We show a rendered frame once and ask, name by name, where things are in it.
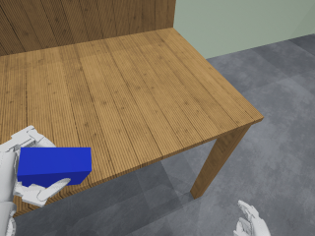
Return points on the right robot hand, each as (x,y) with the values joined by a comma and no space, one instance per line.
(256,227)

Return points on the left robot forearm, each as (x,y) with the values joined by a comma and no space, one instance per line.
(8,225)

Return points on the left robot hand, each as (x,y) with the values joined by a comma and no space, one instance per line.
(9,163)

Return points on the table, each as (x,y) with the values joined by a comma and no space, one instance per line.
(117,77)

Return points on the sponge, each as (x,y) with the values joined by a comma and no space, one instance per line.
(45,166)

